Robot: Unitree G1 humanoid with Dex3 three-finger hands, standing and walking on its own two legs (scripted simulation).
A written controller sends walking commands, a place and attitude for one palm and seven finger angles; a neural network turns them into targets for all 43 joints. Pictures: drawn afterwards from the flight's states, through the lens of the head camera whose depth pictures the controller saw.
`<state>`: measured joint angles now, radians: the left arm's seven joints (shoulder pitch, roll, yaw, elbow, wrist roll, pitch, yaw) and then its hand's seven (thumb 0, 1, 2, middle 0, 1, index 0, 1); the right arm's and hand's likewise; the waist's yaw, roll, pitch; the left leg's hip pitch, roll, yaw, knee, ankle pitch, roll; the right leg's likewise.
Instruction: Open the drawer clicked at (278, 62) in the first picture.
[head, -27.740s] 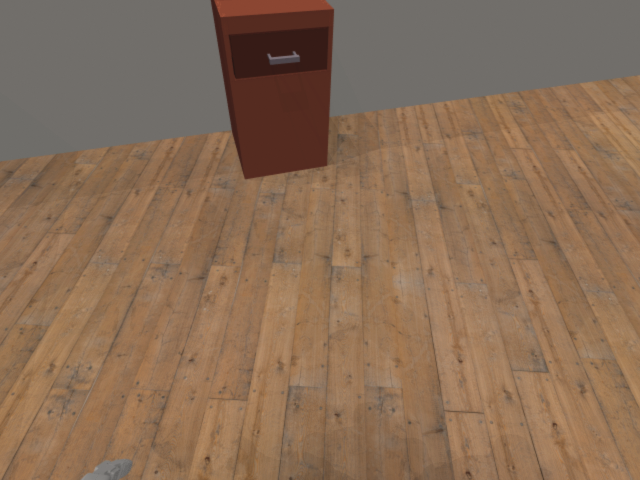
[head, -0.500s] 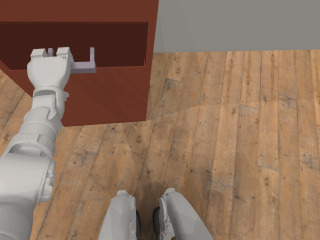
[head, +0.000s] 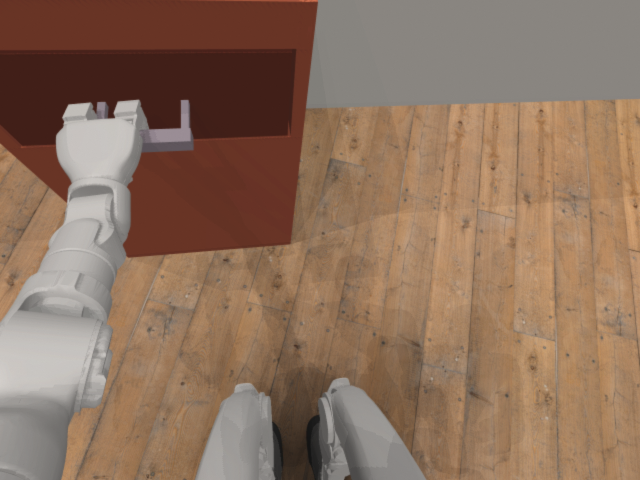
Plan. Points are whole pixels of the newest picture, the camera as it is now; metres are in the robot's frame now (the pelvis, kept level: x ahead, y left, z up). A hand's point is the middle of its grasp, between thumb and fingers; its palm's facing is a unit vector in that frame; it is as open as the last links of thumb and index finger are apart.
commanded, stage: pull the drawer open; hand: left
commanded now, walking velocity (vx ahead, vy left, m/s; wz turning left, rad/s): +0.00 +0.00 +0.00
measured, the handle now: (144, 126) +0.56 +0.20 -0.02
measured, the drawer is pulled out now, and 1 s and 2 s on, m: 0.00 0.05 0.11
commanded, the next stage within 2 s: none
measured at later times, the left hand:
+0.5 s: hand (118, 186) +0.49 +0.24 -0.05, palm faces -0.05 -0.06 -1.00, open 5.4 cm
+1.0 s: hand (117, 208) +0.46 +0.23 -0.05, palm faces -0.07 -0.06 -1.00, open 5.4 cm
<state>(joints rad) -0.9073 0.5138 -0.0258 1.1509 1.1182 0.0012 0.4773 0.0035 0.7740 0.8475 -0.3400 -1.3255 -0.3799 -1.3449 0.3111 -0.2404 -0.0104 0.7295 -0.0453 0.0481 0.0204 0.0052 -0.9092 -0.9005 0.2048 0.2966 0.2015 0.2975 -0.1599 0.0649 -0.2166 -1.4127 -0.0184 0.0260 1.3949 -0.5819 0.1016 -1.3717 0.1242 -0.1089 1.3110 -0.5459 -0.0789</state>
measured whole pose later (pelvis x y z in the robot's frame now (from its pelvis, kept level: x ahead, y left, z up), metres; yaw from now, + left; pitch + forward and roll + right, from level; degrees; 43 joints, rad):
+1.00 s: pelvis +0.02 +0.01 +0.03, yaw +0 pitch +31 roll -5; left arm -0.65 0.37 -0.07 0.99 1.11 0.02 0.55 0.00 0.79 0.81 -0.33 -1.33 -0.36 -1.35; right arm 0.26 -0.22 -0.05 0.72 -0.04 0.11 0.03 0.01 -0.91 -0.90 0.20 0.30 0.20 0.30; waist -0.08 0.05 -0.22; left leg -1.25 -0.03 0.04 1.29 -0.58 0.11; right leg -1.21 0.12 -0.07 1.22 -0.55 -0.06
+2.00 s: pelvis +0.02 +0.01 +0.03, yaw +1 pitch +29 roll -3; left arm -0.44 0.31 -0.08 0.86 1.13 0.01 0.60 0.01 0.77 0.82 -0.34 -1.34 -0.38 -1.35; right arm 0.22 -0.22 -0.06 0.71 -0.04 0.12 0.03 0.01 -0.91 -0.90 0.20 0.30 0.20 0.30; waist -0.04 0.04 -0.25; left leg -1.19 -0.04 0.05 1.27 -0.58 0.10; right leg -1.16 0.12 -0.06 1.21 -0.55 -0.07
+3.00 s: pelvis +0.02 +0.01 +0.03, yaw +1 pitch +27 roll -3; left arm -0.30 0.27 -0.13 0.72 1.13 0.07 0.60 0.01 0.78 0.80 -0.33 -1.35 -0.38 -1.35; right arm 0.19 -0.22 -0.05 0.68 -0.03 0.14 0.03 0.01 -0.91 -0.90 0.20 0.30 0.20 0.30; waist -0.01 0.04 -0.25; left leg -1.15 -0.04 0.05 1.25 -0.57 0.11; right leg -1.13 0.11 -0.06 1.20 -0.55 -0.06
